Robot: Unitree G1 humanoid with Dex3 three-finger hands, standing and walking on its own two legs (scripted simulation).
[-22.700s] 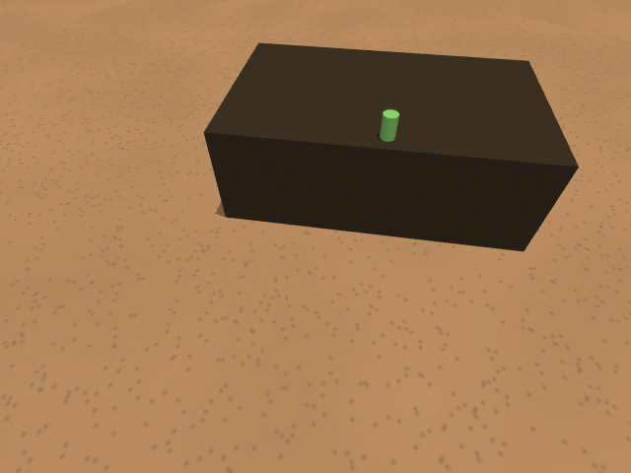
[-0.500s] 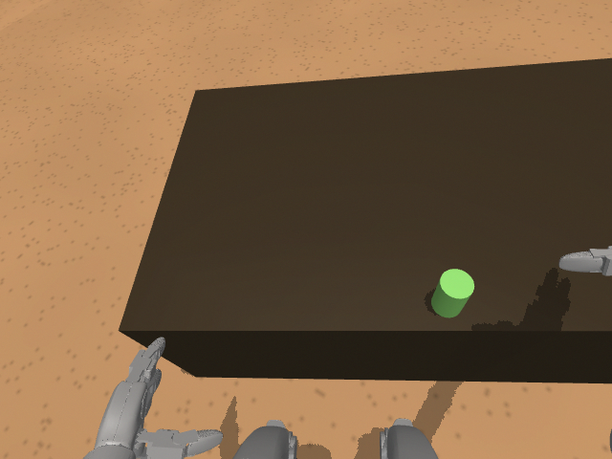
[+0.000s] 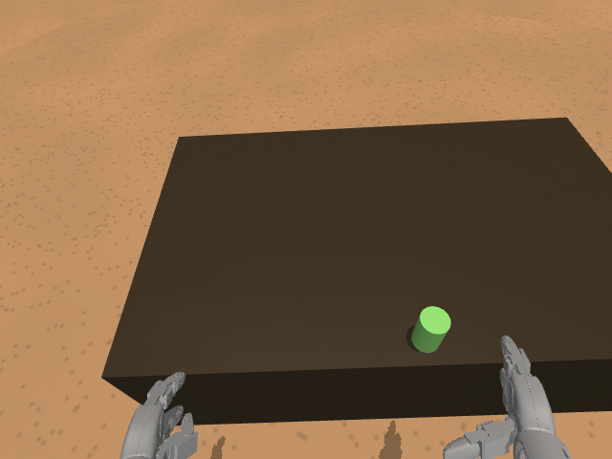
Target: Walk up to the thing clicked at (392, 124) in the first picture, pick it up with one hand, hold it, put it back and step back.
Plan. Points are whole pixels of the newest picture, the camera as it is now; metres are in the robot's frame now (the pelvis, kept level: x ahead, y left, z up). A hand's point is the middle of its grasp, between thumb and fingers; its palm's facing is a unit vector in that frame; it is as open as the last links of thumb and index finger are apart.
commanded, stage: home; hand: right
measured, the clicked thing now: (430, 330) +0.39 -0.21 -0.24
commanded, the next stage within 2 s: none
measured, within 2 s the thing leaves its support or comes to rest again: neither
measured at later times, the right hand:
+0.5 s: hand (456, 457) +0.15 -0.16 -0.07, palm faces +0.13 +0.95 -0.27, open 17.6 cm
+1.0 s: hand (473, 454) +0.15 -0.18 -0.07, palm faces +0.13 +0.95 -0.28, open 17.5 cm
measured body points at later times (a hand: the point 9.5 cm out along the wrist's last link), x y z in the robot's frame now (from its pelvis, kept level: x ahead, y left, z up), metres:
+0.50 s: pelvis -0.02 +0.02 -0.01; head +0.00 +0.03 +0.44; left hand +0.14 +0.27 -0.08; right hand +0.14 -0.21 -0.05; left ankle -0.01 +0.14 -0.70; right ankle +0.00 -0.12 -0.70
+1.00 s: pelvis -0.02 +0.00 -0.01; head +0.00 +0.00 +0.44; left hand +0.15 +0.24 -0.08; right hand +0.14 -0.23 -0.05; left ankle -0.01 +0.14 -0.70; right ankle +0.00 -0.13 -0.70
